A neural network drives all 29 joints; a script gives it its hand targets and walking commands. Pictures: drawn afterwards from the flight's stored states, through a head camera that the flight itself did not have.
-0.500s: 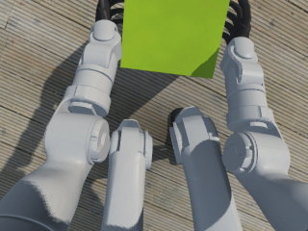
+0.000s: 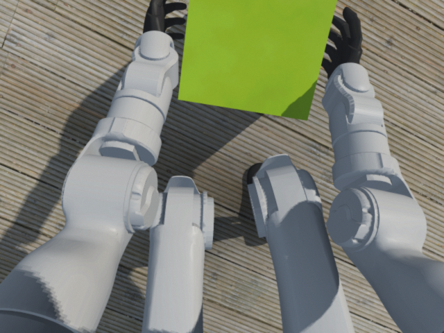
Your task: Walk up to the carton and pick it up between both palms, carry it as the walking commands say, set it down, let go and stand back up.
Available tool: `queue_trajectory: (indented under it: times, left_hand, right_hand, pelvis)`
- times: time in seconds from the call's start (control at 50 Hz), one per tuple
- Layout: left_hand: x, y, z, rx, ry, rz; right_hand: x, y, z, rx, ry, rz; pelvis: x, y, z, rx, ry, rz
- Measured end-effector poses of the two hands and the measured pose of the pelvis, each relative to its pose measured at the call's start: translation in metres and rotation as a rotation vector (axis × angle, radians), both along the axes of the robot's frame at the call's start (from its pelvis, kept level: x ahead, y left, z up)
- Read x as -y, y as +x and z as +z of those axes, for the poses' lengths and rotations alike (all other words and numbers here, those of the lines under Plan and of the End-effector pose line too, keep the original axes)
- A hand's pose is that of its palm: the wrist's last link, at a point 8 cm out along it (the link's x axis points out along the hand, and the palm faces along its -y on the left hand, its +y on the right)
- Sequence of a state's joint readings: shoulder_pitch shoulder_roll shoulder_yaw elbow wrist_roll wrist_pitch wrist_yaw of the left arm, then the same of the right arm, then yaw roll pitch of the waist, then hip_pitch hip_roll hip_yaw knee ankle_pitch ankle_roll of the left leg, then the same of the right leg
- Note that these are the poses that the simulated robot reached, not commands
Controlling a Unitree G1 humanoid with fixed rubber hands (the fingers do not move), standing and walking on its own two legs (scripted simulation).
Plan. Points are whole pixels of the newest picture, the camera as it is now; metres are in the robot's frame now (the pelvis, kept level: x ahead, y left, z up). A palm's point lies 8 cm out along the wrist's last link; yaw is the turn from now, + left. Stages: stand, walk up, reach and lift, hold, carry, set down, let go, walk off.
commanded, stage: set down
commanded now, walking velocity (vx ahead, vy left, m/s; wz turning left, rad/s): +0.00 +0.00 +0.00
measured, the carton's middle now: (246, 47) +0.52 -0.10 -0.25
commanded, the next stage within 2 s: none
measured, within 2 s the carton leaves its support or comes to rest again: rests again in 0.62 s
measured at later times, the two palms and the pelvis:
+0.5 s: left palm (155, 33) +0.53 +0.05 -0.16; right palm (341, 54) +0.47 -0.23 -0.16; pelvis +0.00 -0.01 -0.01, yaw +0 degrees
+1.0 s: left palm (155, 30) +0.54 +0.05 -0.17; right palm (339, 50) +0.47 -0.23 -0.17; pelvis +0.01 -0.01 -0.01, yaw +0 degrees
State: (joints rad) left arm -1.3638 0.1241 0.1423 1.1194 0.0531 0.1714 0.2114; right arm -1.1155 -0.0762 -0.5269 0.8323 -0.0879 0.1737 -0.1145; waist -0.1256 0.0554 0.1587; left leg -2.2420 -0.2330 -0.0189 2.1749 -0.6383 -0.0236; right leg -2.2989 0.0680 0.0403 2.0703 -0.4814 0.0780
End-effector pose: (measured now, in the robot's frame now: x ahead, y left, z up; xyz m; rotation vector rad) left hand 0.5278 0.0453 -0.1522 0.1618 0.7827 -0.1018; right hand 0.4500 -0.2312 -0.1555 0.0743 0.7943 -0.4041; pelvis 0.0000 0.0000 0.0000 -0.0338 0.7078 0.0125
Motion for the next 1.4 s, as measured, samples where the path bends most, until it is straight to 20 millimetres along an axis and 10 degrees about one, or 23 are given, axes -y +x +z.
queue_trajectory:
  times: [1.4]
  left_hand:
    - [-0.007, 0.010, -0.026, 0.041, -0.065, -0.033]
  right_hand:
    - [0.005, 0.022, -0.020, 0.000, -0.001, 0.089]
  pelvis:
    - [0.010, 0.006, -0.010, -0.002, 0.000, 0.007]
